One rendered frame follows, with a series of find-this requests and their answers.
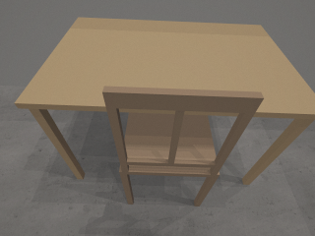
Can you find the table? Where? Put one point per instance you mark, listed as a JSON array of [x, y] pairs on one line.
[[100, 52]]

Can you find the chair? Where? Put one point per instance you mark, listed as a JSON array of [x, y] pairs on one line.
[[177, 144]]

